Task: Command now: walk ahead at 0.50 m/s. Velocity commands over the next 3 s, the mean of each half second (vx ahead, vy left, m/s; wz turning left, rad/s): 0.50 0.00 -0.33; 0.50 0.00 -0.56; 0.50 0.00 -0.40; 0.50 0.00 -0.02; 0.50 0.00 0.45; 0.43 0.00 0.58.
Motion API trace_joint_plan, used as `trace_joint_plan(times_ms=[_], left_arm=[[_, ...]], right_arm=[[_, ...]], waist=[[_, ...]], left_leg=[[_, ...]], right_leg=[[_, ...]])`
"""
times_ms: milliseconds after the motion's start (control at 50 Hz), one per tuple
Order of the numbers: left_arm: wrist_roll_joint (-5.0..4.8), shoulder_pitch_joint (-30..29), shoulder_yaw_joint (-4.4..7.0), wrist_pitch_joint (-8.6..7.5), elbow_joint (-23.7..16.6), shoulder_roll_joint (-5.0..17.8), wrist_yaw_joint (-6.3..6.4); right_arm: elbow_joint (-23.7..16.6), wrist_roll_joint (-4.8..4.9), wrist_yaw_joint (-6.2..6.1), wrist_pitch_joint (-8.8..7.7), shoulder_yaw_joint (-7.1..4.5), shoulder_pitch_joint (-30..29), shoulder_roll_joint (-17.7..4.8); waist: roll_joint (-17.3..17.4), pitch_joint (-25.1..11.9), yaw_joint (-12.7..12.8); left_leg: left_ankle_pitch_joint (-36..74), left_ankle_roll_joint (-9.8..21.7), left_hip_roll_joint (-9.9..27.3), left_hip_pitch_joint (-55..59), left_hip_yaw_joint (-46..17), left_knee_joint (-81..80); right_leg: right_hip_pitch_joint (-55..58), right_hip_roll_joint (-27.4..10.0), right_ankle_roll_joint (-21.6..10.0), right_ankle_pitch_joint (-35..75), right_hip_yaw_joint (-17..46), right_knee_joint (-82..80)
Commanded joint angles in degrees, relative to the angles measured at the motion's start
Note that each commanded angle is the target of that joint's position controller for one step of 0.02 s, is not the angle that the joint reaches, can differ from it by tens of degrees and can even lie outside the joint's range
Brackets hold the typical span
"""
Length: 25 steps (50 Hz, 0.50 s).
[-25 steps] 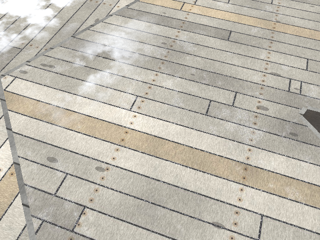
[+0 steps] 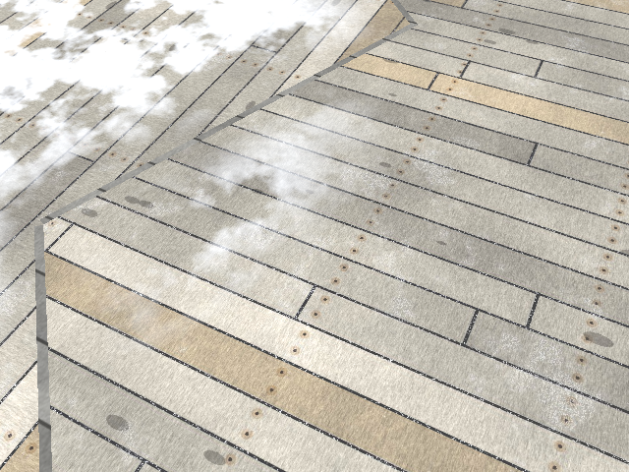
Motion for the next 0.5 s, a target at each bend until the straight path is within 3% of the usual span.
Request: trace_joint_plan(times_ms=[20, 100, 160, 240, 300, 340, 360, 380, 400, 420, 440, 460, 500], left_arm=[[-0.87, 5.6, 1.31, -1.19, 0.5, 5.8, -0.15], [-1.56, 9.5, 1.75, -1.62, 3.2, 6.8, -0.13], [-1.58, 11.7, 2.07, -1.18, 4.4, 7.2, -0.07], [-1.26, 14.7, 2.60, -0.84, 5.4, 8.3, -0.05], [-0.87, 13.9, 3.13, -0.42, 5.0, 9.5, 0.30], [-1.01, 11.8, 3.42, -0.28, 4.3, 10.0, 0.43], [-1.41, 11.6, 3.05, -0.55, 3.7, 8.3, 0.19], [-2.69, 12.6, 1.87, -0.81, 1.2, 3.4, 0.11], [-2.33, 15.3, 2.04, -0.16, -0.2, 4.0, 0.31], [-0.99, 14.8, 2.62, 0.92, 2.0, 6.9, 0.59], [-0.60, 12.3, 2.65, 1.16, 2.1, 6.3, -0.10], [-0.54, 11.2, 2.53, 1.47, 2.0, 5.0, -0.58], [0.57, 10.1, 2.52, 2.66, 1.7, 4.3, -1.42]], right_arm=[[-3.6, -1.24, 0.94, 0.11, -0.57, 1.4, -4.0], [-5.8, -1.40, 1.51, 0.43, 0.41, -6.0, -2.2], [-8.2, -0.92, 1.69, 0.24, 1.34, -13.9, -1.1], [-10.1, -0.11, 1.31, -0.19, 1.65, -20.2, -1.7], [-10.6, 0.20, 0.70, -0.83, 1.19, -19.9, -3.2], [-8.3, -0.01, -0.02, -1.72, 0.35, -11.9, -4.8], [-6.6, -1.02, -0.80, -2.58, -0.70, -4.9, -7.8], [-6.8, -2.39, -1.65, -2.66, -1.88, 2.6, -12.8], [-6.0, -1.37, -1.62, -1.38, -2.73, 1.6, -14.6], [-7.2, -0.97, -1.34, -0.88, -1.54, -2.7, -8.9], [-7.7, -0.46, -1.09, -1.07, -0.63, -5.9, -5.1], [-7.5, -0.46, -0.99, -1.38, -0.17, -7.3, -3.5], [-6.2, -0.11, -1.11, -2.36, -0.03, -6.3, -2.9]], waist=[[-7.5, -2.7, 0.5], [-6.2, -0.5, 1.1], [-6.2, 0.7, 2.8], [-6.2, -0.2, 4.8], [-6.8, -0.9, 3.6], [-5.2, -3.3, -0.4], [-0.8, -8.0, -3.2], [8.0, -16.7, -5.5], [16.4, -17.4, -2.7], [6.3, -9.6, -0.9], [2.3, -4.4, -0.1], [2.5, -2.2, 1.0], [4.7, -1.1, 1.9]], left_leg=[[2.2, -1.6, 5.8, -12.1, 0.3, -0.5], [5.7, -4.7, 7.8, -16.3, 3.5, -9.4], [12.1, -6.3, 7.5, -15.4, 4.9, -20.5], [16.7, -6.6, 5.8, -11.4, 5.3, -28.5], [13.4, -5.4, 5.1, -6.4, 4.0, -32.4], [11.9, -3.8, 3.8, 5.5, 4.2, -38.5], [9.2, -1.7, 8.7, 16.1, -0.6, -41.1], [-3.4, 1.7, 23.9, 30.1, -17.3, -44.5], [-10.0, 6.1, 30.5, 30.6, -35.8, -51.3], [-14.5, 5.9, 28.3, 23.8, -30.6, -51.6], [-9.2, 5.0, 25.1, 17.8, -22.8, -52.4], [-1.2, 3.9, 22.7, 13.9, -15.8, -53.8], [8.8, 2.8, 19.7, 10.9, -7.5, -55.0]], right_leg=[[11.4, -14.9, -8.8, 9.8, 20.5, -15.3], [10.5, -12.6, -10.4, 13.6, 16.8, -18.1], [9.2, -10.5, -9.3, 12.8, 15.0, -18.7], [10.5, -10.7, -8.0, 16.9, 15.8, -15.4], [11.2, -12.1, -6.6, 17.8, 19.0, -11.3], [8.5, -10.2, -4.8, 18.8, 19.1, -3.6], [4.3, -6.2, -3.4, 15.5, 16.3, 7.7], [-6.4, -0.6, -1.3, -2.0, 9.8, 24.6], [-17.8, 3.2, -1.1, -21.6, 5.7, 34.2], [-20.0, -1.6, -1.7, -18.4, 7.9, 39.0], [-19.4, -3.3, -1.3, -13.8, 7.9, 38.7], [-17.7, -4.9, -0.8, -11.0, 7.4, 37.0], [-16.2, -6.2, 0.4, -8.2, 6.4, 36.3]])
